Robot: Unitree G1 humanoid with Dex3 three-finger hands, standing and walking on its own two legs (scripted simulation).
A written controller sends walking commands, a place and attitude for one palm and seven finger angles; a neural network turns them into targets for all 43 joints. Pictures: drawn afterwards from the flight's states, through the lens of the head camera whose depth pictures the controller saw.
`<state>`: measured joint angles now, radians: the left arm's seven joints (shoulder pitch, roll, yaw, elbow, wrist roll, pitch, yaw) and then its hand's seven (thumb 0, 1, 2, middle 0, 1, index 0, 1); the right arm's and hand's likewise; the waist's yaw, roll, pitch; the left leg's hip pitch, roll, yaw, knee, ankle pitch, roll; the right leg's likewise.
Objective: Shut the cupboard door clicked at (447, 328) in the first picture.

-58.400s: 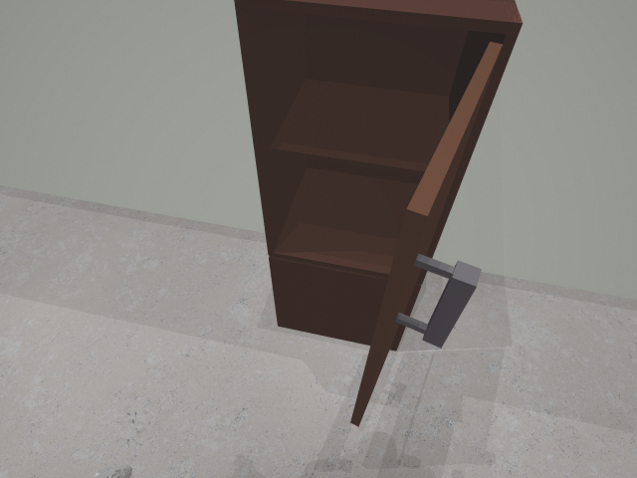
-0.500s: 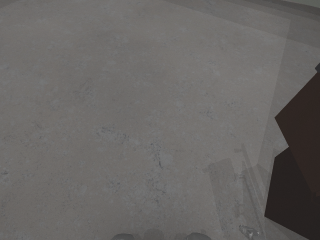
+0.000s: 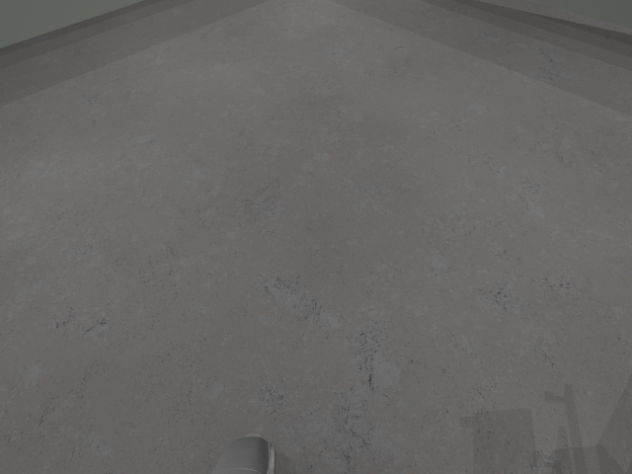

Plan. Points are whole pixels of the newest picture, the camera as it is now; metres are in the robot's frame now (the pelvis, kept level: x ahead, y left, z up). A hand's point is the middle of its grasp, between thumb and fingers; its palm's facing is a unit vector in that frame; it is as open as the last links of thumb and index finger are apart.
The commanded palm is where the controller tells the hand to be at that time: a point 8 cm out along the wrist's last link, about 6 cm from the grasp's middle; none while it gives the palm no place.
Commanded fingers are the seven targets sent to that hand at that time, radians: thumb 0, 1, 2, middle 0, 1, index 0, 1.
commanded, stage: walk to a spot facing it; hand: left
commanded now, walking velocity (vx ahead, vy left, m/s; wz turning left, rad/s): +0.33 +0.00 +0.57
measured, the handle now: out of the picture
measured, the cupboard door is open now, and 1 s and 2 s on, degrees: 32 32 32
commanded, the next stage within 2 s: turn to face it in 0.66 s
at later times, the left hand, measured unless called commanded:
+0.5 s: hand (156, 398) +0.25 +0.27 -0.16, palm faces +0.20 -0.96 -0.20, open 7.4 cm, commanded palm none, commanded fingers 0.00 0.90 0.90 -0.20 -0.30 -0.20 -0.30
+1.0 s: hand (181, 359) +0.32 +0.25 -0.19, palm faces +0.32 -0.93 -0.17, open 7.3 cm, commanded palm none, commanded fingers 0.00 0.90 0.90 -0.20 -0.30 -0.20 -0.30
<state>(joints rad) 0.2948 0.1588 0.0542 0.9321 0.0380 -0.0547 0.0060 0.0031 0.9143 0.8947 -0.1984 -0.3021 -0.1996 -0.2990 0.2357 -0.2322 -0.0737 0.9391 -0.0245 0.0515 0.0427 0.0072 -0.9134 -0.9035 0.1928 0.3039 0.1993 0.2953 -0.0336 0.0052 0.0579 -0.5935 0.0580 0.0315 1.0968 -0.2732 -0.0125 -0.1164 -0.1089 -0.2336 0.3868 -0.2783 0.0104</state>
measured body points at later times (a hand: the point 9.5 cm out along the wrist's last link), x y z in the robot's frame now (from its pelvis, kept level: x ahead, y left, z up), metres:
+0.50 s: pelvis +0.19 +0.06 -0.01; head +0.21 +0.06 +0.44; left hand +0.24 +0.32 -0.14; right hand +0.26 -0.16 -0.16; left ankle +0.14 +0.14 -0.75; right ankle +0.31 -0.07 -0.70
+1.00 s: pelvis +0.38 +0.09 -0.02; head +0.40 +0.11 +0.43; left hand +0.31 +0.30 -0.18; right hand +0.53 -0.11 -0.16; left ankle +0.40 +0.20 -0.75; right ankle +0.37 -0.04 -0.75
